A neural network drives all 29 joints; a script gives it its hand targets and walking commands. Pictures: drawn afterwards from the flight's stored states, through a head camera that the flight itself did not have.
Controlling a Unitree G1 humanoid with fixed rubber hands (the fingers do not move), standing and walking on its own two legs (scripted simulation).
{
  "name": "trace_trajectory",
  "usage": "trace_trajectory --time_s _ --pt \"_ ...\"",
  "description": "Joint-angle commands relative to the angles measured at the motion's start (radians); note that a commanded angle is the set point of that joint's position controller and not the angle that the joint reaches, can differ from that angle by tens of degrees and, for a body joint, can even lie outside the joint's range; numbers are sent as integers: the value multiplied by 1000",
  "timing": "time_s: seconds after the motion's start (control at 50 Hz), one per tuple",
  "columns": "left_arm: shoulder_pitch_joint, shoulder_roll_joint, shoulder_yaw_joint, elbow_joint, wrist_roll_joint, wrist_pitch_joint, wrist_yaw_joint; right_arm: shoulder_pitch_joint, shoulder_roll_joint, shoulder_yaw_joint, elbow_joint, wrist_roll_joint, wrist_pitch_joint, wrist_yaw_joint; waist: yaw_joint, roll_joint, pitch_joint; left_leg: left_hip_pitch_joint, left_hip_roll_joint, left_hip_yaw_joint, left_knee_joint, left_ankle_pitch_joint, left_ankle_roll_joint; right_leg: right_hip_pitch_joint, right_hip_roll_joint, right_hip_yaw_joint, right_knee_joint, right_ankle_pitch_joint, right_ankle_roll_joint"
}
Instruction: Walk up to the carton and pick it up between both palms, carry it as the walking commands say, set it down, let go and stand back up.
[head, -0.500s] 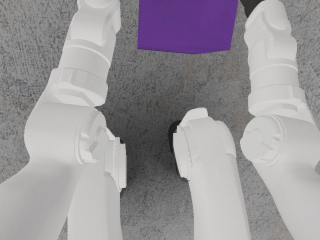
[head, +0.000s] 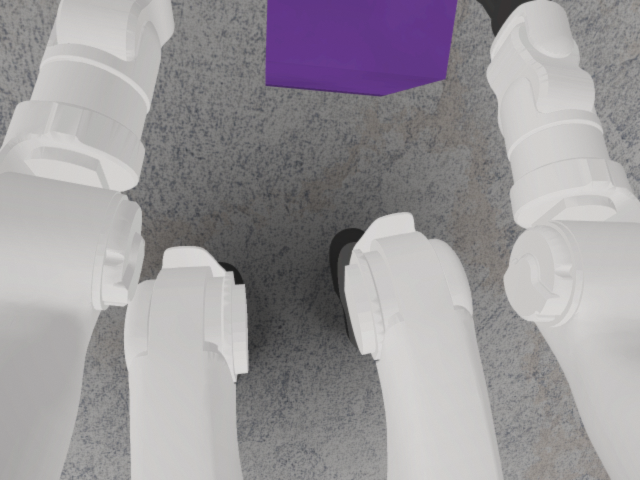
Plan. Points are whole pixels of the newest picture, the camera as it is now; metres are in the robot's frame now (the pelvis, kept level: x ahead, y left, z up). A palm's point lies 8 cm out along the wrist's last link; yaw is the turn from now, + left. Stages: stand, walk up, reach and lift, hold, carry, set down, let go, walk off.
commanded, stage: set down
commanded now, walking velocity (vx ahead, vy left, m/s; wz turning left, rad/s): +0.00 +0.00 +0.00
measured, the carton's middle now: out of the picture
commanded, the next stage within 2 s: let go in 1.34 s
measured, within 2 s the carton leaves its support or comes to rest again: neither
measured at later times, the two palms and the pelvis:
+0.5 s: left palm out of the picture +0.59 +0.07 -0.05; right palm out of the picture +0.51 -0.26 -0.04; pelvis -0.01 +0.00 +0.09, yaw +0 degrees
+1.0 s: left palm out of the picture +0.59 +0.08 +0.10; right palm out of the picture +0.51 -0.26 +0.10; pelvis -0.01 -0.01 +0.22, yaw +0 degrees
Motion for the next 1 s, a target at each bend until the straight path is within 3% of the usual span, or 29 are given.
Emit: trace_trajectory --time_s 0.0,0.1,0.12,0.18,0.24,0.26,0.28,0.3,0.32,0.36,0.38,0.44,0.48,0.5,0.62,0.64,0.66,0.74,0.78,0.8,0.82,0.84,0.86,0.88,0.9,0.92,0.94,0.96,0.98 --pt "-290 40 23 -153 34 -11 19 -243 -169 -24 -215 -1 -13 -11 -105 150 -1567 594 50 24 -199 392 8 673 1 -39 -194 515 1" --pt "-316 104 78 -366 47 25 53 -209 -185 -19 -317 1 47 -41 -80 122 -1801 640 45 57 -256 400 10 861 11 -42 -229 571 2" --pt "-291 66 53 -347 38 41 53 -193 -174 -5 -335 20 60 -41 -77 150 -1801 684 44 61 -268 380 12 835 15 -53 -245 536 -4" --pt "-302 83 91 -363 30 66 60 -221 -158 14 -401 31 93 -54 -65 101 -1822 657 44 72 -297 346 25 885 17 -45 -285 522 6" --pt "-280 58 85 -428 0 87 52 -202 -139 34 -487 27 116 -62 -94 41 -1904 663 32 77 -330 391 33 994 29 -42 -317 606 9" --pt "-276 75 92 -375 23 96 50 -204 -143 19 -482 29 127 -63 -95 60 -1849 674 36 68 -348 353 38 921 27 -51 -332 546 9" --pt "-306 103 109 -462 29 105 58 -236 -182 6 -544 22 137 -71 -80 77 -1948 740 29 79 -369 362 30 968 31 -51 -350 548 9" --pt "-290 80 100 -424 20 119 55 -211 -176 -3 -499 11 152 -68 -103 69 -1906 724 32 67 -389 352 28 958 34 -59 -359 546 6" --pt "-249 97 137 -379 39 122 50 -207 -140 14 -506 12 161 -67 -60 21 -1848 659 27 74 -399 327 38 986 33 -43 -380 542 7" --pt "-263 110 134 -366 48 127 42 -212 -122 14 -531 26 169 -75 -69 37 -1904 688 30 83 -420 326 43 1024 36 -42 -414 543 16" --pt "-288 129 158 -422 54 122 44 -213 -108 45 -520 40 178 -67 -21 32 -1914 687 30 83 -443 333 45 1040 34 -35 -418 547 14" --pt "-267 109 162 -399 61 138 38 -208 -124 18 -524 21 189 -72 -48 25 -1929 725 27 68 -492 364 42 1025 48 -53 -452 565 17" --pt "-225 117 174 -373 72 145 32 -188 -109 26 -534 27 201 -76 -28 26 -1951 714 26 80 -517 351 46 1107 42 -33 -488 576 13" --pt "-241 114 169 -443 58 146 28 -187 -118 15 -553 16 204 -79 -49 37 -1972 763 21 82 -537 363 41 1110 45 -37 -505 574 10" --pt "-283 137 190 -491 66 168 15 -186 -121 13 -602 17 236 -86 -48 64 -2079 897 14 85 -625 393 35 1185 42 -29 -614 586 16" --pt "-228 147 195 -450 84 176 15 -162 -106 27 -594 29 250 -86 -20 57 -2089 894 17 85 -658 391 39 1225 40 -33 -630 601 19" --pt "-263 130 185 -489 69 179 9 -191 -123 17 -633 18 247 -89 -43 57 -2076 885 14 92 -657 394 35 1235 42 -27 -634 618 15" --pt "-255 142 191 -456 66 196 -3 -185 -108 26 -620 5 272 -96 -43 20 -2068 887 12 82 -725 369 42 1334 31 4 -718 614 18" --pt "-285 143 198 -495 79 202 0 -188 -126 13 -636 9 275 -95 -43 65 -2106 960 15 90 -764 383 36 1334 33 -2 -749 604 17" --pt "-257 151 179 -450 71 218 -10 -198 -106 17 -671 26 288 -94 -50 37 -2121 1035 20 63 -810 370 46 1339 39 -35 -780 578 20" --pt "-273 141 201 -455 80 217 -13 -170 -120 1 -611 5 290 -96 -50 62 -2058 1001 20 81 -814 339 33 1322 33 -18 -803 539 16" --pt "-261 140 196 -481 86 213 -11 -156 -125 -5 -639 1 285 -96 -56 66 -2116 1044 22 75 -833 398 31 1351 37 -28 -805 608 19" --pt "-255 149 211 -473 85 210 -10 -170 -113 0 -687 2 281 -99 -32 47 -2119 1040 19 73 -845 410 37 1413 30 -8 -822 631 20" --pt "-247 145 217 -426 93 215 -11 -167 -110 11 -633 -4 285 -95 -46 21 -2085 1028 19 74 -867 394 40 1385 36 -17 -843 608 29" --pt "-238 147 219 -479 115 209 -13 -146 -102 -4 -648 0 283 -94 -30 67 -2075 1074 24 73 -901 423 33 1409 34 -8 -865 636 23" --pt "-264 169 221 -497 98 202 -15 -198 -100 14 -713 2 280 -91 -30 22 -2098 1104 21 68 -910 447 39 1424 44 -18 -876 657 29" --pt "-254 173 237 -445 116 211 -19 -189 -99 16 -673 6 290 -93 1 43 -2100 1115 22 67 -937 428 38 1445 33 -11 -901 623 26" --pt "-265 129 201 -491 86 210 -21 -189 -102 16 -678 8 285 -87 -41 45 -2099 1140 23 57 -950 442 36 1459 35 -11 -922 652 20" --pt "-226 131 211 -410 103 215 -24 -163 -107 16 -658 0 291 -87 -27 39 -2077 1146 26 65 -974 452 32 1460 37 -11 -945 656 25"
